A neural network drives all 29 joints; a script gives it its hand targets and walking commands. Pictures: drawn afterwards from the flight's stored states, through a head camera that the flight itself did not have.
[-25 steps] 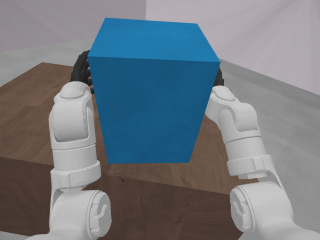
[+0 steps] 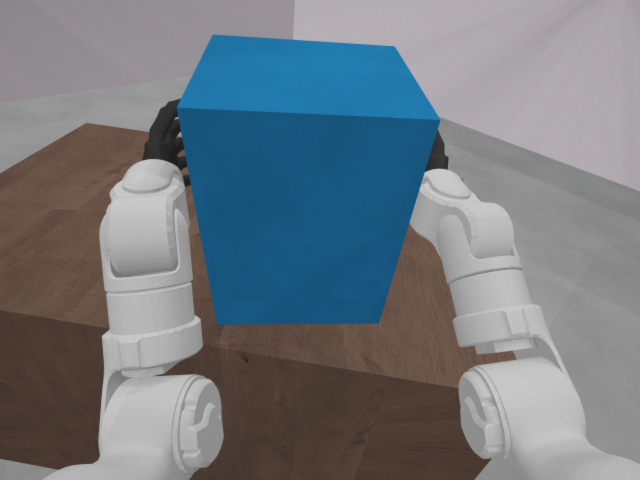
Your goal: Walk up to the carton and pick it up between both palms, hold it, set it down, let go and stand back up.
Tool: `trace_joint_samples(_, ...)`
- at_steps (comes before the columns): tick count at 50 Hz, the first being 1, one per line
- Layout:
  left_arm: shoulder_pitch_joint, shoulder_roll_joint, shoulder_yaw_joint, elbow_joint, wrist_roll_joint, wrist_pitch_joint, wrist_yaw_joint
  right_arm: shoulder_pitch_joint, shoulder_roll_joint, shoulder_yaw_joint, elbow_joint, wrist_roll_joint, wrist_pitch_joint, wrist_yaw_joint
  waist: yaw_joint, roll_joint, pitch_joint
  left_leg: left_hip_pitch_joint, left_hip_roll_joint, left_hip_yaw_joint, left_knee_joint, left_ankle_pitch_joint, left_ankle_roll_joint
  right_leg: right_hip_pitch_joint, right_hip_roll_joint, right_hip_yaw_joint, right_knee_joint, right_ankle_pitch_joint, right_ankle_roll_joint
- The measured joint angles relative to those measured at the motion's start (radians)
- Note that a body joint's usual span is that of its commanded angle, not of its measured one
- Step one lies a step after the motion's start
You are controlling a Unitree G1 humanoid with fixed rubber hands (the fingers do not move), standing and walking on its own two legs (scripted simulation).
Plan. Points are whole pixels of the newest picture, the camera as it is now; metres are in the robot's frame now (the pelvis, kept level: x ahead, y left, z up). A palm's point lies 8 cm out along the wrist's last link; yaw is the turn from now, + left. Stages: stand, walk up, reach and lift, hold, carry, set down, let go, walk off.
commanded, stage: hold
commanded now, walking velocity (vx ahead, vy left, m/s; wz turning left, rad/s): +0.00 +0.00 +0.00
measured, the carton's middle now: (302, 190) +0.36 +0.01 +0.25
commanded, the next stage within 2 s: none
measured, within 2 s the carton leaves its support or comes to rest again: neither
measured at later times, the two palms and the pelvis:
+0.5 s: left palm (162, 172) +0.35 +0.15 +0.28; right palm (425, 180) +0.36 -0.13 +0.27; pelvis +0.00 +0.00 +0.00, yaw +0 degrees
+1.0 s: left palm (163, 172) +0.35 +0.15 +0.28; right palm (426, 181) +0.36 -0.13 +0.27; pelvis +0.00 +0.00 +0.00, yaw +0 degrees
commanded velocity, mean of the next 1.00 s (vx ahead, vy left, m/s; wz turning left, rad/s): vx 0.00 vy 0.00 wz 0.00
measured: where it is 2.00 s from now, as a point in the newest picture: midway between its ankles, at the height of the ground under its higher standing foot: outside the picture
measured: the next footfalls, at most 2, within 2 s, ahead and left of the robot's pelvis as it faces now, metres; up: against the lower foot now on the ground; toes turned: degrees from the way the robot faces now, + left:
none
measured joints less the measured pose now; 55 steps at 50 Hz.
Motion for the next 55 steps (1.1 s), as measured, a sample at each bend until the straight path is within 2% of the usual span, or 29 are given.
trace_joint_samples(3,-0.012,0.001,0.002,0.018,0.002,-0.005,-0.001,-0.006,0.0,-0.005,0.01,-0.005,-0.002,0.006,-0.001,-0.002,0.005,-0.004,-0.001,-0.002,0.0,0.002,0.0,-0.003,-0.001,-0.003,0.002,-0.001,0.0)
trace_joint_samples(21,0.027,-0.008,-0.013,-0.058,0.003,0.012,0.0,0.031,-0.006,0.019,-0.052,0.013,0.003,-0.004,-0.004,-0.001,0.007,0.012,-0.002,0.002,-0.009,0.0,0.002,0.015,-0.001,0.002,-0.014,0.002,0.003)
trace_joint_samples(45,0.001,-0.003,-0.005,-0.009,0.002,0.0,-0.001,0.011,-0.006,0.008,-0.019,0.003,0.003,-0.003,0.0,-0.001,0.007,0.011,-0.001,0.002,-0.007,0.001,0.002,0.014,0.0,0.001,-0.01,0.001,0.001)
trace_joint_samples(55,0.034,-0.004,-0.015,-0.06,0.004,0.014,-0.005,0.031,-0.006,0.027,-0.046,0.021,0.003,-0.013,-0.005,-0.003,0.006,0.018,0.0,0.004,-0.011,0.003,0.001,0.025,0.001,0.003,-0.021,0.007,0.001)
